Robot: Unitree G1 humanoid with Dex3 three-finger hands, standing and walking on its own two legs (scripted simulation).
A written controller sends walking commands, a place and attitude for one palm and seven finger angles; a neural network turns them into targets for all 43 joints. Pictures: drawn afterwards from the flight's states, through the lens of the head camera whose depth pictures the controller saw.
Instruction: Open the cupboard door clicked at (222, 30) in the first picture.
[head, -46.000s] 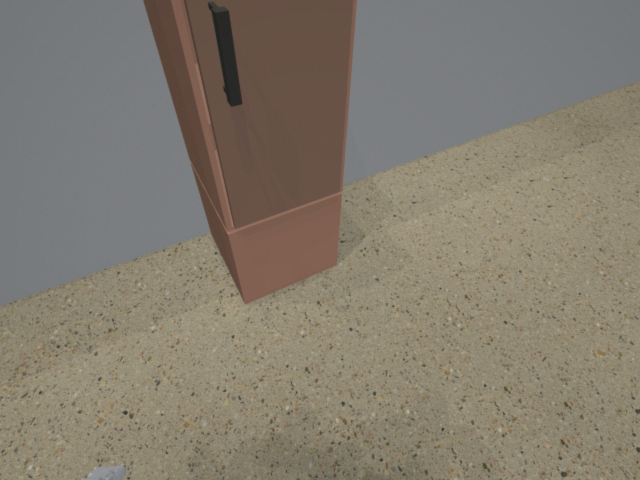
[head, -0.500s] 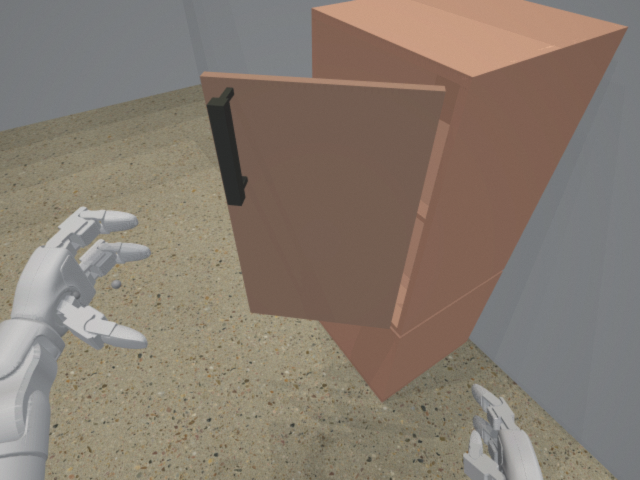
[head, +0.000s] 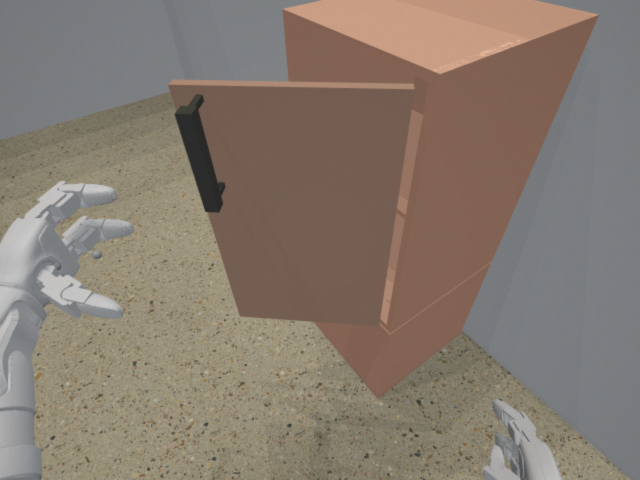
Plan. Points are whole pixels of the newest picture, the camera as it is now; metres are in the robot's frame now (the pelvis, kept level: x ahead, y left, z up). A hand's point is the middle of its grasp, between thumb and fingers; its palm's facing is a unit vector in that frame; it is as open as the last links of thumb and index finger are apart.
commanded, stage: raise the hand with hooked fingers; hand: left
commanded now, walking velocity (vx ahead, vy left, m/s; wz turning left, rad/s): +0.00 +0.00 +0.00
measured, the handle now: (206, 155) +0.53 +0.23 +0.15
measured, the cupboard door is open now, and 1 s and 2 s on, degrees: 49 49 49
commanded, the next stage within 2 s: move the hooked fingers beside the handle in 0.24 s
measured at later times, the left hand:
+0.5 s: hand (95, 250) +0.30 +0.28 +0.17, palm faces +0.09 -1.00 -0.05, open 14.0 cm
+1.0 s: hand (116, 214) +0.37 +0.29 +0.16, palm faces +0.06 -1.00 -0.03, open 14.0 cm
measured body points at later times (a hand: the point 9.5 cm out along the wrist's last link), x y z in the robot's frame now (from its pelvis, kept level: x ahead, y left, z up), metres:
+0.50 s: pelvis +0.00 +0.00 +0.00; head -0.01 -0.02 +0.45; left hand +0.29 +0.34 +0.17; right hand +0.18 -0.23 -0.08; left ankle -0.03 +0.12 -0.74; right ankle +0.03 -0.11 -0.74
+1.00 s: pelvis +0.01 +0.01 +0.00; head +0.02 +0.01 +0.45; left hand +0.36 +0.35 +0.17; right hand +0.14 -0.24 -0.09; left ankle -0.03 +0.12 -0.74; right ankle +0.03 -0.11 -0.74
